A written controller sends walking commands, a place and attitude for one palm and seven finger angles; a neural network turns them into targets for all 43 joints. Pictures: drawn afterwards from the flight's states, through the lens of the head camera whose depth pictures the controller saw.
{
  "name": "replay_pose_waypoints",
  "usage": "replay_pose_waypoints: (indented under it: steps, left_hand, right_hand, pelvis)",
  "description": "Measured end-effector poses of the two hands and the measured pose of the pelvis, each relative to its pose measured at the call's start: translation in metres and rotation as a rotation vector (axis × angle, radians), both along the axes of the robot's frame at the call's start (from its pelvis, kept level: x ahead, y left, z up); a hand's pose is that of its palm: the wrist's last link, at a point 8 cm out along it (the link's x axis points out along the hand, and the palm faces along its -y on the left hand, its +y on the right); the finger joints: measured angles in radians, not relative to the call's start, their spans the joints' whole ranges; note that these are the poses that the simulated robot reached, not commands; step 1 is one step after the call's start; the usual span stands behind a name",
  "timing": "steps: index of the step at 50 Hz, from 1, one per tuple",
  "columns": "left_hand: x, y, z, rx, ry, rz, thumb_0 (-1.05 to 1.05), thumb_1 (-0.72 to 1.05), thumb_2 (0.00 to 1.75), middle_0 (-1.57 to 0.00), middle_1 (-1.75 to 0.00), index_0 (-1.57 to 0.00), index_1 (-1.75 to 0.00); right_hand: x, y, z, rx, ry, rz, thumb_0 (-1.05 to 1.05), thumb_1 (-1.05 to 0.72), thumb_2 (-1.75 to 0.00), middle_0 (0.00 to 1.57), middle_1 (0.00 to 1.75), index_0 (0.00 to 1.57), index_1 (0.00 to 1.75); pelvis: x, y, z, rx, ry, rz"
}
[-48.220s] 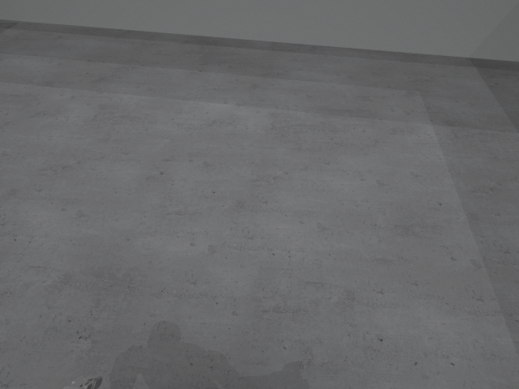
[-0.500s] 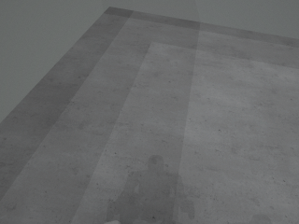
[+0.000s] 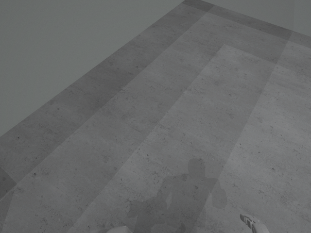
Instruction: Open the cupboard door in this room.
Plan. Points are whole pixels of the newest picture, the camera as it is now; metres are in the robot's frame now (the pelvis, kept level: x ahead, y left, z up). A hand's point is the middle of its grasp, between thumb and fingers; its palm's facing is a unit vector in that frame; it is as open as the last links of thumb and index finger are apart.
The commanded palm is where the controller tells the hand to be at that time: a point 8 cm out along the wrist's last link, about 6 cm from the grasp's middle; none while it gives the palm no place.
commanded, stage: turn to face it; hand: left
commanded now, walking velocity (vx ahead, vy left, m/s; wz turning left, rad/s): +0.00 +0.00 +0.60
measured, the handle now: out of the picture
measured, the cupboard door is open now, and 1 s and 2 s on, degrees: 41 41 41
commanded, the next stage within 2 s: none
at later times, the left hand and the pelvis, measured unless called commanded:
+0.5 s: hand out of the picture +0.05 +0.15 -0.16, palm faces +0.33 -0.91 -0.24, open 7.4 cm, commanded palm none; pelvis +0.04 -0.06 +0.01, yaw +20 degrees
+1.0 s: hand out of the picture +0.02 +0.13 -0.15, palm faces +0.60 -0.75 -0.28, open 7.4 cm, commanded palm none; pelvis +0.07 -0.09 +0.00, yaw +39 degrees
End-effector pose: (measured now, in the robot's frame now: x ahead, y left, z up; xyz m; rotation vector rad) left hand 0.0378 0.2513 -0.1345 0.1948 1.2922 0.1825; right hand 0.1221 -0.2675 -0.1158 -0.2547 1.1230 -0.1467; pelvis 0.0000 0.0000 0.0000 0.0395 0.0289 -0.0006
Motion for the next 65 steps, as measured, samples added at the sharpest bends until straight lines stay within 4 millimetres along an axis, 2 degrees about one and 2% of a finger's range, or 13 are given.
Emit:
replay_pose_waypoints:
  steps: [3,6,11,15,19,24,31,40,44,47,53,59,65]
  left_hand:
    - [-0.01,0.008,-0.011,0.01,0.041,0.048,0.01,0.9,0.9,-0.2,-0.3,-0.2,-0.3]
    - [-0.005,0.009,-0.006,0.025,0.026,0.101,0.01,0.9,0.9,-0.2,-0.3,-0.2,-0.3]
    - [0.014,-0.002,0.011,0.043,-0.067,0.148,0.01,0.91,0.9,-0.2,-0.3,-0.2,-0.3]
    - [0.019,-0.017,0.013,0.087,-0.13,0.168,0.01,0.9,0.9,-0.2,-0.3,-0.2,-0.3]
    - [0.008,-0.036,0.018,0.08,-0.107,0.217,0.01,0.9,0.9,-0.2,-0.3,-0.2,-0.3]
    - [-0.01,-0.056,0.014,0.023,-0.071,0.285,0.01,0.9,0.9,-0.2,-0.3,-0.2,-0.3]
    - [-0.043,-0.053,-0.015,-0.025,-0.028,0.415,0.01,0.9,0.9,-0.2,-0.3,-0.2,-0.3]
    - [-0.035,-0.052,0.011,0.042,-0.107,0.515,0.01,0.91,0.9,-0.2,-0.3,-0.2,-0.3]
    - [-0.036,-0.061,0.015,0.105,-0.146,0.538,0.01,0.9,0.9,-0.2,-0.3,-0.2,-0.3]
    - [-0.046,-0.075,0.019,0.107,-0.123,0.579,0.01,0.9,0.9,-0.2,-0.3,-0.2,-0.3]
    - [-0.069,-0.101,0.013,0.044,-0.086,0.668,0.01,0.9,0.9,-0.2,-0.3,-0.2,-0.3]
    - [-0.105,-0.111,-0.015,-0.01,-0.049,0.782,0.01,0.9,0.9,-0.2,-0.3,-0.2,-0.3]
    - [-0.114,-0.113,-0.002,0.014,-0.042,0.871,0.01,0.91,0.9,-0.2,-0.3,-0.2,-0.3]
  right_hand:
    - [0.021,0.005,-0.002,-0.014,-0.036,0.056,0.01,-0.91,-0.9,0.2,0.3,0.2,0.3]
    - [0.024,0.007,-0.002,-0.018,0.0,0.099,0.01,-0.91,-0.9,0.2,0.3,0.2,0.3]
    - [0.023,-0.001,-0.012,0.006,0.089,0.148,0.01,-0.9,-0.9,0.21,0.3,0.2,0.3]
    - [0.034,-0.016,-0.029,0.038,0.119,0.164,0.01,-0.9,-0.9,0.21,0.3,0.2,0.3]
    - [0.053,-0.022,-0.026,0.039,0.132,0.194,0.01,-0.9,-0.9,0.21,0.3,0.2,0.3]
    - [0.084,-0.009,-0.009,0.035,0.109,0.264,0.01,-0.91,-0.9,0.2,0.3,0.2,0.3]
    - [0.124,0.021,-0.005,-0.01,0.028,0.41,0.01,-0.91,-0.9,0.2,0.3,0.2,0.3]
    - [0.129,0.011,-0.005,-0.024,0.103,0.494,0.01,-0.9,-0.9,0.21,0.3,0.2,0.3]
    - [0.146,0.0,-0.02,-0.005,0.122,0.512,0.01,-0.9,-0.9,0.21,0.3,0.2,0.3]
    - [0.16,0.001,-0.02,-0.007,0.128,0.54,0.01,-0.9,-0.9,0.21,0.3,0.2,0.3]
    - [0.183,0.028,-0.004,-0.008,0.112,0.632,0.01,-0.91,-0.9,0.2,0.3,0.2,0.3]
    - [0.201,0.071,-0.005,-0.025,0.037,0.766,0.01,-0.91,-0.9,0.2,0.3,0.2,0.3]
    - [0.203,0.081,0.0,-0.042,0.07,0.844,0.01,-0.9,-0.9,0.21,0.3,0.2,0.3]
  pelvis:
    - [0.005,-0.001,-0.008,-0.017,-0.006,0.041]
    - [0.008,-0.009,-0.004,-0.029,-0.01,0.084]
    - [0.015,-0.029,0.001,-0.047,-0.012,0.155]
    - [0.025,-0.052,-0.01,-0.022,-0.002,0.208]
    - [0.032,-0.058,-0.003,-0.019,-0.015,0.27]
    - [0.041,-0.061,0.007,0.0,-0.007,0.33]
    - [0.044,-0.053,-0.008,-0.027,-0.013,0.43]
    - [0.055,-0.074,0.004,-0.05,-0.026,0.538]
    - [0.066,-0.09,-0.006,-0.027,-0.014,0.584]
    - [0.068,-0.093,-0.002,-0.025,-0.03,0.632]
    - [0.073,-0.09,0.007,-0.004,-0.022,0.717]
    - [0.068,-0.081,-0.009,-0.026,-0.024,0.798]
    - [0.077,-0.087,0.002,-0.043,-0.03,0.873]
